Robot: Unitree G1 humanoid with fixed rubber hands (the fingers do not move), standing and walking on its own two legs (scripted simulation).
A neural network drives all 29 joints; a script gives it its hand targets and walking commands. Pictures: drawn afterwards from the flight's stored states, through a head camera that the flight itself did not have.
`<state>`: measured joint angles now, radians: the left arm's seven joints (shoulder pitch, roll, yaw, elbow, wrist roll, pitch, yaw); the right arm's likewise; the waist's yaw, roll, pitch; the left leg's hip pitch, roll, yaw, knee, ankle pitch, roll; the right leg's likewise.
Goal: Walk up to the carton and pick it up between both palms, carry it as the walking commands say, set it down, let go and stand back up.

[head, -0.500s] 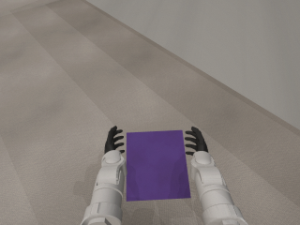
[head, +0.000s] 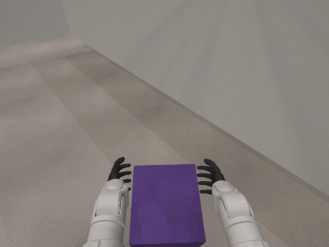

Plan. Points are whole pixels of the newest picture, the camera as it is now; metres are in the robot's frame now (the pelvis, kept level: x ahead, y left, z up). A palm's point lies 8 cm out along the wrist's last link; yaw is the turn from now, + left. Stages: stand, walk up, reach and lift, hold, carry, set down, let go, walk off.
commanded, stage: reach and lift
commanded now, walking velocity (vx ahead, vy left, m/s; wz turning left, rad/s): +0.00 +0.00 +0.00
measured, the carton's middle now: (165, 207) +0.28 +0.06 -0.07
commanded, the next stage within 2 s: hold in 1.72 s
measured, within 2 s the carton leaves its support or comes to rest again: neither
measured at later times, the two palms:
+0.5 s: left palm (134, 187) +0.26 +0.14 +0.03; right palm (237, 198) +0.27 -0.11 +0.04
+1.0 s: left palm (134, 181) +0.27 +0.14 +0.04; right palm (236, 193) +0.27 -0.11 +0.05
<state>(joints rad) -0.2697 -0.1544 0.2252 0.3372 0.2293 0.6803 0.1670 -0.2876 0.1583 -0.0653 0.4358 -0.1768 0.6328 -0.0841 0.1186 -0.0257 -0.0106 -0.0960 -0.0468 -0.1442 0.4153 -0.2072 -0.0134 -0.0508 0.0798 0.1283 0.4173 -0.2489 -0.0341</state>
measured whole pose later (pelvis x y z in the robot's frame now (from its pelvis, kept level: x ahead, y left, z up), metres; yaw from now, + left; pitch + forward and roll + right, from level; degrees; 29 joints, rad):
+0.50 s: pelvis -0.04 +0.00 -0.01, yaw -1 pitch -8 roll +0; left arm -0.48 -0.21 0.35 0.62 0.29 0.63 0.26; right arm -0.45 0.21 -0.30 0.59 -0.27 0.63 -0.17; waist 0.04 -0.03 -0.02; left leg -0.17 -0.04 -0.13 0.51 -0.20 -0.02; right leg -0.13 0.10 0.12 0.51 -0.24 -0.03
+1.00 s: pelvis -0.03 +0.02 -0.01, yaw -1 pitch -7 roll +0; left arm -0.49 -0.23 0.33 0.63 0.32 0.65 0.28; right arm -0.48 0.20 -0.35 0.61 -0.34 0.64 -0.12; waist 0.02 -0.03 -0.04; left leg -0.16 -0.05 -0.10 0.50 -0.20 0.01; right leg -0.12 0.07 0.14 0.49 -0.24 0.00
